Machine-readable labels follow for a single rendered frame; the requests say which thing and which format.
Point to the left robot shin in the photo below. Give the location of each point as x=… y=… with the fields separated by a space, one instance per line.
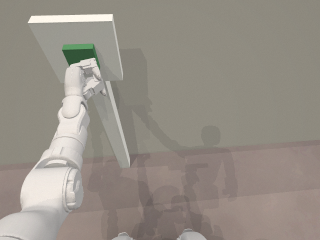
x=123 y=234

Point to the left robot hand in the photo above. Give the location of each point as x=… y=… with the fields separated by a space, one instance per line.
x=75 y=83

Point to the right robot shin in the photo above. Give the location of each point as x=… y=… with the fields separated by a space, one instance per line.
x=187 y=230

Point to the panel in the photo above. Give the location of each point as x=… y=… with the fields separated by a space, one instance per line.
x=54 y=31

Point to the robot shin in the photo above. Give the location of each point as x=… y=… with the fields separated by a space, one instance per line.
x=187 y=230
x=123 y=234

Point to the left robot upper arm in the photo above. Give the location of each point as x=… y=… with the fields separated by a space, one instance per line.
x=48 y=196

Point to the robot left forearm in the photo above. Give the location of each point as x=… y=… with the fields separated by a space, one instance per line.
x=68 y=144

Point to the button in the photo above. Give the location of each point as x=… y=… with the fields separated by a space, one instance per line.
x=75 y=53

